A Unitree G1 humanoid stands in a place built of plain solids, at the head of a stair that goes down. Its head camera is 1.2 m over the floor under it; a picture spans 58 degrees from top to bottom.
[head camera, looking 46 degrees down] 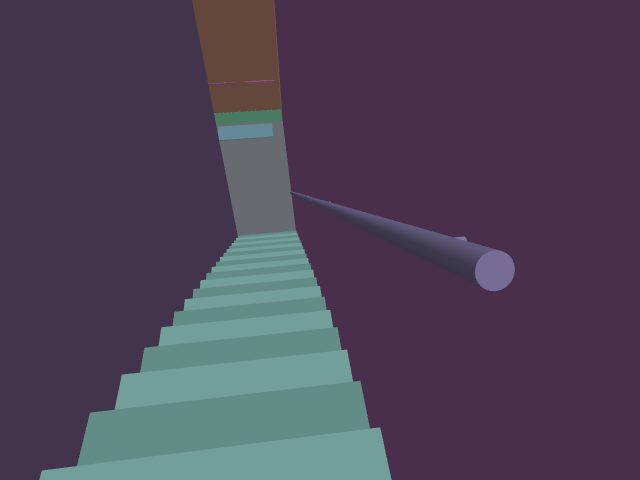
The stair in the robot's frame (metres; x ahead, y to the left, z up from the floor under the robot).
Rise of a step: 0.21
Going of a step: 0.26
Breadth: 1.03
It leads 7 degrees to the left of straight ahead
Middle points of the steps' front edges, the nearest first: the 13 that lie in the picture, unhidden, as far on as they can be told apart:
0.47 0.32 -0.21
0.73 0.35 -0.42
0.99 0.38 -0.63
1.25 0.42 -0.84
1.51 0.45 -1.05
1.76 0.48 -1.26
2.02 0.51 -1.47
2.28 0.55 -1.68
2.54 0.58 -1.89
2.80 0.61 -2.10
3.06 0.64 -2.31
3.32 0.67 -2.53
3.58 0.71 -2.74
